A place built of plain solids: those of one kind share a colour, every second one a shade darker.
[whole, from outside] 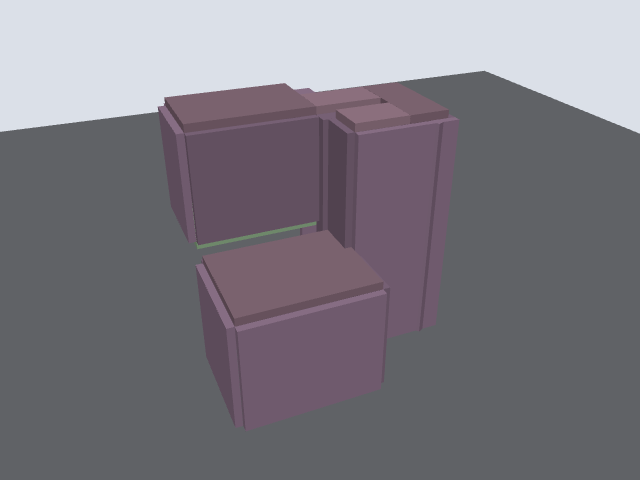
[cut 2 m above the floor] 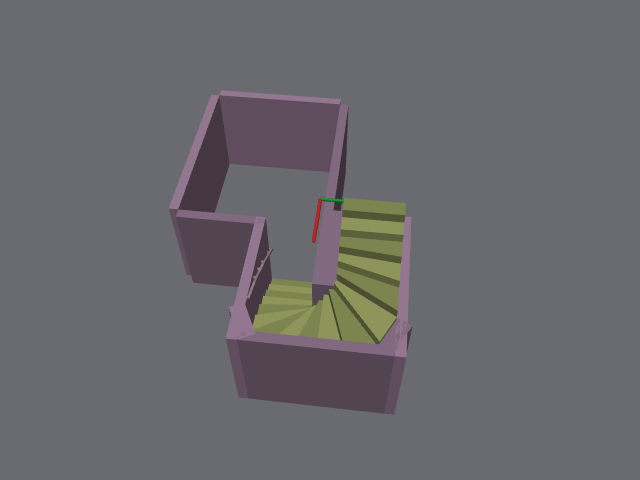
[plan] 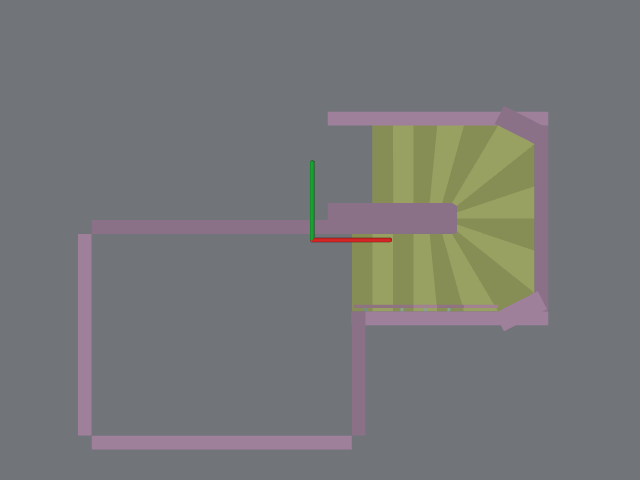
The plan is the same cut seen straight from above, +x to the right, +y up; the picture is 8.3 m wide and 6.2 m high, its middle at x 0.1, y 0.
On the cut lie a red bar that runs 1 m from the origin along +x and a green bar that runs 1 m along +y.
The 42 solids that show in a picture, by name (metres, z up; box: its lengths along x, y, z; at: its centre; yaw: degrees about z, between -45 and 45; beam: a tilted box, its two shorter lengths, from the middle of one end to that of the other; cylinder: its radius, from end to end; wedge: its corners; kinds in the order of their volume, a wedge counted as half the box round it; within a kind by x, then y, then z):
{
 "wall_1": {"box": [0.18, 2.05, 2.69], "at": [-2.96, 1.5, 4.47]},
 "wall_2": {"box": [0.18, 2.61, 2.81], "at": [-2.94, -1.23, 1.36]},
 "wall_3": {"box": [3.07, 0.18, 2.69], "at": [-1.34, 0.39, 4.47]},
 "wall_4": {"box": [3.07, 0.18, 2.69], "at": [-1.34, 2.62, 4.47]},
 "wall_5": {"box": [3.36, 0.18, 2.81], "at": [-1.17, -2.62, 1.36]},
 "wall_6": {"box": [3.36, 0.18, 2.81], "at": [-1.17, 0.17, 1.36]},
 "wall_7": {"box": [0.18, 1.0, 3.05], "at": [0.42, -0.42, 4.29]},
 "wall_8": {"box": [0.66, 1.05, 2.69], "at": [0.53, 2.0, 4.47]},
 "wall_9": {"box": [0.18, 1.61, 2.81], "at": [0.6, -1.73, 1.36]},
 "wall_10": {"box": [1.67, 0.4, 6.12], "at": [1.03, 0.28, 2.76]},
 "wall_11": {"box": [2.85, 0.18, 5.87], "at": [1.62, 1.57, 2.88]},
 "wall_12": {"box": [2.54, 0.18, 5.87], "at": [1.78, -1.01, 2.88]},
 "wall_13": {"box": [0.63, 0.26, 6.12], "at": [2.69, -0.92, 2.76], "yaw": 27.2},
 "wall_14": {"box": [0.63, 0.26, 6.12], "at": [2.69, 1.48, 2.76], "yaw": -27.2},
 "wall_15": {"box": [0.18, 2.4, 5.87], "at": [2.96, 0.28, 2.88]},
 "tread_1": {"wedge": [[0.51, -0.92, -0.05], [0.51, -0.92, 0.17], [0.51, 0.08, -0.05], [0.51, 0.08, 0.17], [0.78, -0.92, -0.05], [0.78, -0.92, 0.17], [0.78, 0.08, -0.05], [0.78, 0.08, 0.17]]},
 "tread_2": {"wedge": [[0.78, -0.92, -0.05], [0.78, -0.92, 0.34], [0.78, 0.08, -0.05], [0.78, 0.08, 0.35], [1.05, -0.92, -0.05], [1.05, -0.92, 0.34], [1.05, 0.08, -0.05], [1.05, 0.08, 0.35]]},
 "tread_3": {"wedge": [[0.78, 0.48, -0.05], [0.78, 0.48, 2.95], [0.78, 1.48, -0.05], [0.78, 1.48, 2.95], [1.04, 0.48, -0.05], [1.04, 0.48, 2.95], [1.04, 1.48, -0.05], [1.04, 1.48, 2.95]]},
 "tread_4": {"wedge": [[1.04, -0.92, -0.05], [1.04, -0.92, 0.52], [1.04, 0.08, -0.05], [1.04, 0.08, 0.52], [1.31, -0.92, -0.05], [1.31, -0.92, 0.52], [1.31, 0.08, -0.05], [1.31, 0.08, 0.52]]},
 "tread_5": {"wedge": [[1.04, 0.48, -0.05], [1.04, 0.48, 2.77], [1.04, 1.48, -0.05], [1.04, 1.48, 2.77], [1.31, 0.48, -0.05], [1.31, 0.48, 2.77], [1.31, 1.48, -0.05], [1.31, 1.48, 2.77]]},
 "tread_6": {"wedge": [[1.31, -0.92, -0.05], [1.31, -0.92, 0.69], [1.31, 0.08, -0.05], [1.31, 0.08, 0.69], [1.52, 0.08, -0.05], [1.52, 0.08, 0.69], [1.62, -0.92, -0.05], [1.62, -0.92, 0.69]]},
 "tread_7": {"wedge": [[1.31, 0.48, -0.05], [1.31, 0.48, 2.6], [1.31, 1.48, -0.05], [1.31, 1.48, 2.6], [1.52, 0.48, -0.05], [1.52, 0.48, 2.6], [1.61, 1.48, -0.05], [1.61, 1.48, 2.6]]},
 "tread_8": {"wedge": [[1.51, 0.48, -0.05], [1.51, 0.48, 2.43], [1.61, 1.48, -0.05], [1.61, 1.48, 2.43], [1.68, 0.48, -0.05], [1.68, 0.48, 2.43], [1.96, 1.48, -0.05], [1.96, 1.48, 2.43]]},
 "tread_9": {"wedge": [[1.52, 0.08, -0.05], [1.52, 0.08, 0.87], [1.61, -0.92, -0.05], [1.61, -0.92, 0.87], [1.68, 0.08, -0.05], [1.68, 0.08, 0.87], [1.96, -0.92, -0.05], [1.96, -0.92, 0.87]]},
 "tread_10": {"wedge": [[1.68, 0.08, -0.05], [1.68, 0.08, 1.04], [1.81, 0.08, -0.05], [1.81, 0.08, 1.04], [1.96, -0.92, -0.05], [1.96, -0.92, 1.04], [2.4, -0.92, -0.05], [2.4, -0.92, 1.04]]},
 "tread_11": {"wedge": [[1.68, 0.48, -0.05], [1.68, 0.48, 2.25], [1.8, 0.48, -0.05], [1.8, 0.48, 2.25], [1.96, 1.48, -0.05], [1.96, 1.48, 2.25], [2.4, 1.48, -0.05], [2.4, 1.48, 2.25]]},
 "tread_12": {"wedge": [[1.8, 0.08, -0.05], [1.8, 0.08, 1.21], [1.87, 0.12, -0.05], [1.87, 0.12, 1.21], [2.4, -0.92, -0.05], [2.4, -0.92, 1.21], [2.87, -0.68, -0.05], [2.87, -0.68, 1.21]]},
 "tread_13": {"wedge": [[1.8, 0.48, -0.05], [1.8, 0.48, 2.08], [1.87, 0.44, -0.05], [1.87, 0.44, 2.08], [2.4, 1.48, -0.05], [2.4, 1.48, 2.08], [2.87, 1.24, -0.05], [2.87, 1.24, 2.08]]},
 "tread_14": {"wedge": [[1.87, 0.11, -0.05], [1.87, 0.11, 1.39], [1.87, 0.2, -0.05], [1.87, 0.2, 1.39], [2.87, -0.68, -0.05], [2.87, -0.68, 1.39], [2.87, -0.13, -0.05], [2.87, -0.13, 1.39]]},
 "tread_15": {"wedge": [[1.87, 0.2, -0.05], [1.87, 0.2, 1.56], [1.87, 0.28, -0.05], [1.87, 0.28, 1.56], [2.87, -0.14, -0.05], [2.87, -0.14, 1.56], [2.87, 0.28, -0.05], [2.87, 0.28, 1.56]]},
 "tread_16": {"wedge": [[1.87, 0.28, -0.05], [1.87, 0.28, 1.73], [1.87, 0.36, -0.05], [1.87, 0.36, 1.73], [2.87, 0.28, -0.05], [2.87, 0.28, 1.73], [2.87, 0.7, -0.05], [2.87, 0.7, 1.73]]},
 "tread_17": {"wedge": [[1.87, 0.36, -0.05], [1.87, 0.36, 1.91], [1.87, 0.45, -0.05], [1.87, 0.45, 1.91], [2.87, 0.69, -0.05], [2.87, 0.69, 1.91], [2.87, 1.24, -0.05], [2.87, 1.24, 1.9]]},
 "roof_1": {"box": [3.07, 2.05, 0.2], "at": [-1.34, 1.5, 5.92]},
 "roof_2": {"box": [3.36, 2.61, 0.2], "at": [-1.17, -1.23, 2.86]},
 "roof_3": {"box": [1.67, 1.0, 0.2], "at": [1.03, 0.98, 5.92]},
 "roof_4": {"box": [1.36, 1.0, 0.2], "at": [1.19, -0.42, 5.92]},
 "roof_5": {"box": [1.0, 2.4, 0.2], "at": [2.37, 0.28, 5.92]},
 "floor_1": {"box": [3.65, 2.05, 0.2], "at": [-1.05, 1.5, 3.02]},
 "guard_rail_1": {"wedge": [[0.54, -0.88, 1.13], [0.54, -0.88, 1.18], [0.54, -0.84, 1.13], [0.54, -0.84, 1.18], [1.31, -0.88, 1.63], [1.31, -0.88, 1.68], [1.31, -0.84, 1.63], [1.31, -0.84, 1.68]]},
 "guard_rail_2": {"wedge": [[1.31, -0.88, 1.64], [1.31, -0.88, 1.68], [1.31, -0.84, 1.64], [1.31, -0.84, 1.68], [1.61, -0.88, 1.81], [1.61, -0.88, 1.86], [1.61, -0.84, 1.81], [1.61, -0.84, 1.86]]},
 "guard_rail_3": {"wedge": [[1.61, -0.88, 1.81], [1.61, -0.88, 1.86], [1.61, -0.84, 1.81], [1.61, -0.84, 1.86], [1.96, -0.88, 1.98], [1.96, -0.88, 2.03], [1.96, -0.84, 1.98], [1.96, -0.84, 2.03]]},
 "guard_rail_4": {"wedge": [[1.96, -0.88, 1.99], [1.96, -0.88, 2.03], [1.96, -0.84, 1.99], [1.96, -0.84, 2.03], [2.4, -0.88, 2.16], [2.4, -0.88, 2.2], [2.4, -0.84, 2.16], [2.4, -0.84, 2.2]]}
}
